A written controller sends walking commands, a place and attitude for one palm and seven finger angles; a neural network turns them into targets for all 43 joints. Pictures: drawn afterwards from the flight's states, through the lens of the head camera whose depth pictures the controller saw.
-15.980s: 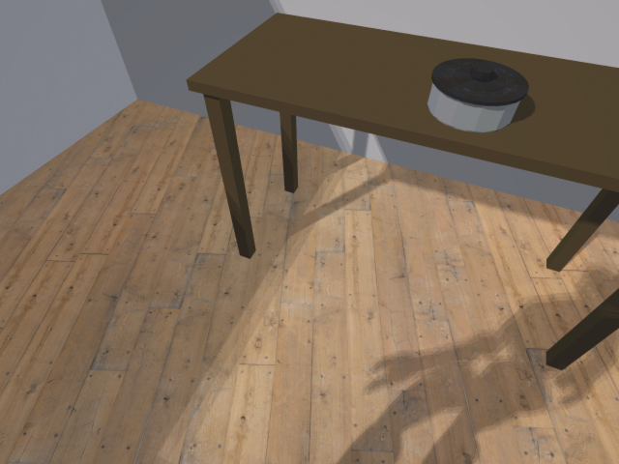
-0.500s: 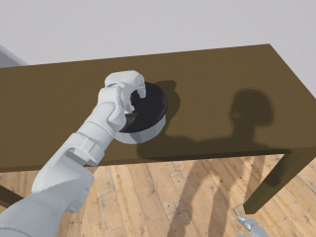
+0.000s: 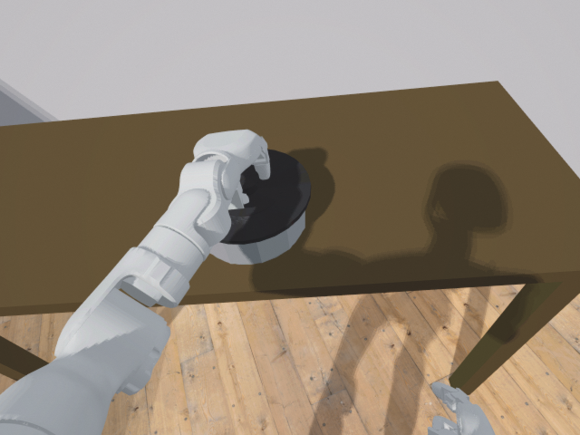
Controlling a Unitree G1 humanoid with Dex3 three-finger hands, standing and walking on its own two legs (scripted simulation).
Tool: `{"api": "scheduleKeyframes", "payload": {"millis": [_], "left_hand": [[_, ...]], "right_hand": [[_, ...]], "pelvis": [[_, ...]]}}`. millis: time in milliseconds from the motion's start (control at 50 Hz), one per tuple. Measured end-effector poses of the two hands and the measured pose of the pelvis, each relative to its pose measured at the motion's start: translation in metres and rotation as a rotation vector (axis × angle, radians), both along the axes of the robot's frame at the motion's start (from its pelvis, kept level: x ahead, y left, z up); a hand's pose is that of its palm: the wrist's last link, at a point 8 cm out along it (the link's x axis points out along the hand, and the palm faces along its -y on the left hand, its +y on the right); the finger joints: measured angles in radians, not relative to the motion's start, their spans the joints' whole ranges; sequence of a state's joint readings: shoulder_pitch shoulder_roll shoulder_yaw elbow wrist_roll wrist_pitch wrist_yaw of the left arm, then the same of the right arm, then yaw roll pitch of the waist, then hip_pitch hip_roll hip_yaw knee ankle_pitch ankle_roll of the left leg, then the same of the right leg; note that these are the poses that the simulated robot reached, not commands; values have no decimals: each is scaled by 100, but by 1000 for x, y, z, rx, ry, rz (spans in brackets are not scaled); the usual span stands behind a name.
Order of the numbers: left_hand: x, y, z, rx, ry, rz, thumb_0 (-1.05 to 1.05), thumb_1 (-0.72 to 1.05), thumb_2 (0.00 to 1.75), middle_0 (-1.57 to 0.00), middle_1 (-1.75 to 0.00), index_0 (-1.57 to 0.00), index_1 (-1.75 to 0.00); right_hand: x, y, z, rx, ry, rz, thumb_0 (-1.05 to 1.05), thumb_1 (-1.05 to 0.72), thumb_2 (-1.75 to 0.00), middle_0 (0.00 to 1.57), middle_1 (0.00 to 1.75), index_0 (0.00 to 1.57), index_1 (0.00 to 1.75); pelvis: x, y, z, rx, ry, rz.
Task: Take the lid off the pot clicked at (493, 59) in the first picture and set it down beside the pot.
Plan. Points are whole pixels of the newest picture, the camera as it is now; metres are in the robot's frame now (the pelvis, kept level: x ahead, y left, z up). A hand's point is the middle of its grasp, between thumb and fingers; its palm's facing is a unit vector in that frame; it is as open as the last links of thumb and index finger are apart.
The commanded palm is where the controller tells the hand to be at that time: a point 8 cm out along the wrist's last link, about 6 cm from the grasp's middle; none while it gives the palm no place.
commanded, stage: lift the lid straight up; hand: left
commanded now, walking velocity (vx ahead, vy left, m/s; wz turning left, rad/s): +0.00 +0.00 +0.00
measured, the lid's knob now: (244, 181) +0.47 +0.08 +0.10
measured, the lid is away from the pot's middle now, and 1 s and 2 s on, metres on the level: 0.01 0.02 0.02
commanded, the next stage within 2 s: move the lid sideways beside the pot in 1.78 s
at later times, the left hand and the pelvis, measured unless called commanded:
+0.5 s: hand (233, 161) +0.44 +0.08 +0.17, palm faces -0.18 -0.07 -0.98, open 7.7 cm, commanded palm +0.41 +0.09 +0.24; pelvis -0.01 +0.00 +0.00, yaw +0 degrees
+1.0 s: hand (234, 130) +0.45 +0.07 +0.21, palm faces -0.12 -0.06 -0.99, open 7.7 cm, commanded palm +0.42 +0.09 +0.28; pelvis -0.01 +0.00 +0.00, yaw +0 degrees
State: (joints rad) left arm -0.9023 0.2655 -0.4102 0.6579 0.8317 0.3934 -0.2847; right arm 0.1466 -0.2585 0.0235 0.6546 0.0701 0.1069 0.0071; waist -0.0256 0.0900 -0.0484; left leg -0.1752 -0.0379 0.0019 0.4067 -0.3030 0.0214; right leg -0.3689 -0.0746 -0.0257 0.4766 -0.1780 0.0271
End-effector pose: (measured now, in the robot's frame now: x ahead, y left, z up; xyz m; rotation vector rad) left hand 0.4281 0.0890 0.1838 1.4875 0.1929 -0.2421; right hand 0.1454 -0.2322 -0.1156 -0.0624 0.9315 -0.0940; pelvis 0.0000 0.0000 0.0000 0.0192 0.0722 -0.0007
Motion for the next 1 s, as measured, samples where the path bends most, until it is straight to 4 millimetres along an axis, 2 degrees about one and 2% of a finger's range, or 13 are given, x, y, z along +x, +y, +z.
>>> {"api": "scheduleKeyframes", "payload": {"millis": [220, 620, 1000], "left_hand": [[2, -5, 20, -15, -54, -22, 1, 18, 89, -70, -86, -69, -85], [-4, -2, 53, -13, -116, -26, 0, 18, 90, -71, -86, -69, -85], [5, -11, 84, -6, -166, -39, 0, 18, 90, -72, -86, -69, -85]], "right_hand": [[1, 2, 0, 6, -6, 12, 1, -91, -90, 20, 30, 20, 30], [7, 0, 8, 2, -49, 20, 1, -91, -90, 20, 30, 20, 30], [-4, -4, 4, 1, -37, 5, 1, -91, -90, 20, 30, 20, 30]], "pelvis": [[-1, 0, 0, 2, -3, -2], [-8, -2, 1, 5, -15, -2], [-9, -5, 1, 8, -9, -7]]}}
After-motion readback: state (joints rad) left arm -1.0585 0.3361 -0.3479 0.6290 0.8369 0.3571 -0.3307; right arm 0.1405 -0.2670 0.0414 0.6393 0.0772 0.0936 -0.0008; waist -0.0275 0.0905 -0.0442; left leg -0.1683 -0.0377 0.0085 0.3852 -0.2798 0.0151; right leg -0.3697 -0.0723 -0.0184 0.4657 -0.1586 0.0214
